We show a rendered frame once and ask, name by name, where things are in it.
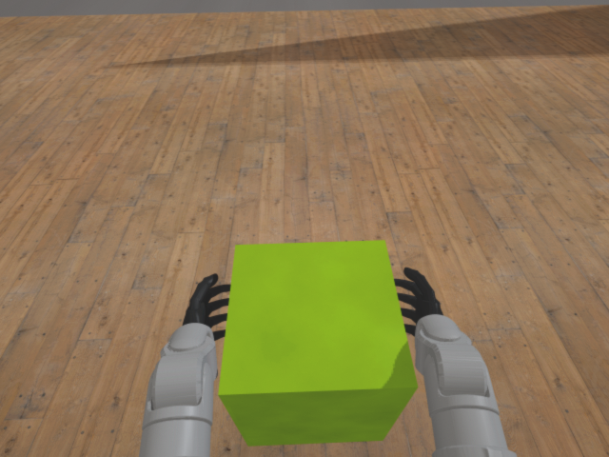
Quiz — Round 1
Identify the right robot hand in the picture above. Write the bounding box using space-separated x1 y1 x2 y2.
394 268 443 337

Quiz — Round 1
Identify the carton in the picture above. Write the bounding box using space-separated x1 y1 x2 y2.
218 240 418 447

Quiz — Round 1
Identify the left robot hand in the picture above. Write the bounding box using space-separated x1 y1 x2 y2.
183 273 231 341

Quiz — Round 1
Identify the left robot forearm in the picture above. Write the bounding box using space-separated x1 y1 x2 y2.
139 323 218 457

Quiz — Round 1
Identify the right robot forearm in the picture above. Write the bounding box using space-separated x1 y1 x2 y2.
415 314 517 457

